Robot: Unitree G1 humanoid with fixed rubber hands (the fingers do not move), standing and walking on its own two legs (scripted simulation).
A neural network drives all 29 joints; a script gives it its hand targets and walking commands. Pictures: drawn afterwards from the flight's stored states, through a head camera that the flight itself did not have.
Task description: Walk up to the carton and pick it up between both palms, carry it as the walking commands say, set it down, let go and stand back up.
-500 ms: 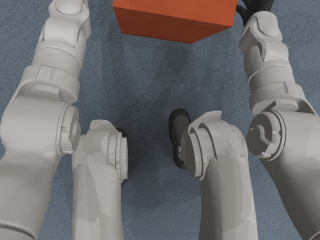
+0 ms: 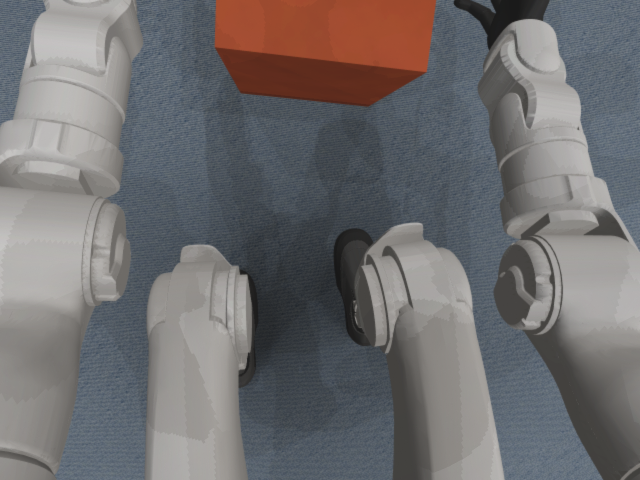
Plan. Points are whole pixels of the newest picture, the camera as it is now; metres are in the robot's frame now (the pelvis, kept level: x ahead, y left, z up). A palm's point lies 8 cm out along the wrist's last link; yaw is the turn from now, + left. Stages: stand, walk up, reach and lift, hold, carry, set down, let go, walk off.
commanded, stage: set down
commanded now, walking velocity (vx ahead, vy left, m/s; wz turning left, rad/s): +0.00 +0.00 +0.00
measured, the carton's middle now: out of the picture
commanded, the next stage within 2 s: let go in 1.06 s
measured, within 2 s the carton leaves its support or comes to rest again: neither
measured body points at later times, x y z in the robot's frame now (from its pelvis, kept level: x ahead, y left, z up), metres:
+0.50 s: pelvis +0.02 +0.00 +0.13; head +0.34 +0.00 +0.43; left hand +0.60 +0.14 +0.02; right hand +0.52 -0.24 +0.02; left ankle +0.09 +0.11 -0.35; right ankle +0.14 -0.11 -0.35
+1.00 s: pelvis +0.05 +0.00 +0.26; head +0.34 +0.00 +0.60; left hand +0.60 +0.15 +0.16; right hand +0.51 -0.24 +0.16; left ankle +0.09 +0.11 -0.35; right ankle +0.13 -0.11 -0.35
